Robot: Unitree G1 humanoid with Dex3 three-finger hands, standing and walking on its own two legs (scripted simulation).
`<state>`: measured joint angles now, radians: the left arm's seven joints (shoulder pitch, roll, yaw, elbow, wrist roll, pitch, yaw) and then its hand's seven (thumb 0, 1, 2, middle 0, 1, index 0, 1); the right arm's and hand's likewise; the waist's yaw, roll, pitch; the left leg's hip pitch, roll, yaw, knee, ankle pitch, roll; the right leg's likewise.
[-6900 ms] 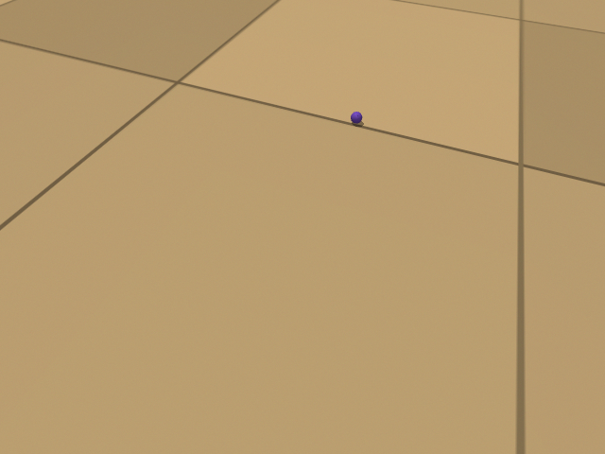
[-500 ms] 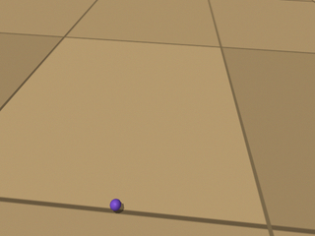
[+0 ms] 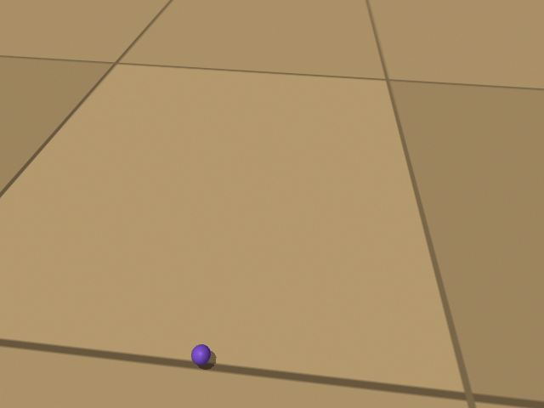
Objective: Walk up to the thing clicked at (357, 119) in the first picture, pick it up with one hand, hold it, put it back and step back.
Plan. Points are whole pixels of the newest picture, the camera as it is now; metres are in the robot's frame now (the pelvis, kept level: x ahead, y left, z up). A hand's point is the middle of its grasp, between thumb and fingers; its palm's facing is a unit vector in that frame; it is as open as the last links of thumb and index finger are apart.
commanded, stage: stand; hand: left
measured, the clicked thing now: (200, 354) +0.43 +0.24 -0.75
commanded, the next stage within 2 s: none
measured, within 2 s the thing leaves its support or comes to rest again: neither
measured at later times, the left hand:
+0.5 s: hand out of the picture +0.09 +0.25 -0.15, palm faces -0.01 -0.94 -0.34, open 7.4 cm
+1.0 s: hand out of the picture +0.09 +0.25 -0.15, palm faces -0.02 -0.94 -0.34, open 7.4 cm
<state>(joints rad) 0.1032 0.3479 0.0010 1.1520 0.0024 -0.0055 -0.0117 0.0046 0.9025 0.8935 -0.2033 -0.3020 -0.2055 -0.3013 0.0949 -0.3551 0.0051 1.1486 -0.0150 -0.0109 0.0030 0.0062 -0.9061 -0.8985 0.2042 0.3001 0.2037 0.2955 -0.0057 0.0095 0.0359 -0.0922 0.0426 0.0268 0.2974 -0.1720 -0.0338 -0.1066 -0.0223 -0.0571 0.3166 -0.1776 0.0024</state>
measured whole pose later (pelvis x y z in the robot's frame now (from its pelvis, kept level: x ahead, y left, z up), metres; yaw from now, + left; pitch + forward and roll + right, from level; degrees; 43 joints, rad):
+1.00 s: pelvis +0.01 +0.00 +0.00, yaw +0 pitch -2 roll +0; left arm 0.10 0.35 0.00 1.14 0.00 -0.01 -0.01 0.00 0.90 0.89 -0.20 -0.30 -0.21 -0.30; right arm 0.11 -0.35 0.01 1.13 -0.02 -0.01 0.00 0.01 -0.91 -0.90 0.20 0.30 0.20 0.30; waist 0.00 0.01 0.04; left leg -0.08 0.05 0.02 0.29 -0.18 -0.04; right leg -0.09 -0.01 -0.06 0.31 -0.19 0.00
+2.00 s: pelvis +0.01 +0.00 +0.00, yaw +0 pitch -2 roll +0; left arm 0.11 0.35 0.00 1.14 0.00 -0.01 -0.01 0.00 0.90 0.89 -0.20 -0.30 -0.21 -0.30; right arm 0.12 -0.35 0.01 1.13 -0.02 -0.01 0.00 0.01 -0.91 -0.90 0.20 0.30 0.20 0.30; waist -0.01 0.00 0.04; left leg -0.07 0.05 0.03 0.29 -0.18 -0.04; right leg -0.09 -0.02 -0.05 0.31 -0.19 0.00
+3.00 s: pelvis +0.00 +0.01 -0.03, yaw +0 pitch +8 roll +0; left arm 0.00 0.32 0.13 0.93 0.15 0.06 0.00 0.00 0.15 0.94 -0.13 -0.87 -0.14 -0.86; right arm 0.25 -0.24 -0.03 0.73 0.03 -0.03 -0.02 0.01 -0.91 -0.90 0.20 0.30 0.20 0.30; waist -0.03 -0.01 -0.01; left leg -0.47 0.04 0.02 0.65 -0.33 -0.02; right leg -0.47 -0.04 -0.05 0.64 -0.32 0.01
